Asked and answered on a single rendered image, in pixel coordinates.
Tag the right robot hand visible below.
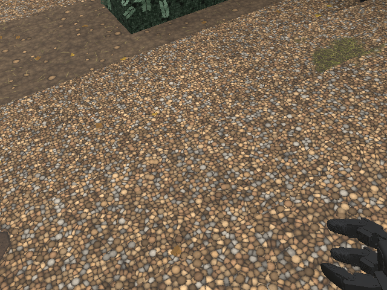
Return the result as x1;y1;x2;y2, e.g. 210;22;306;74
320;217;387;290

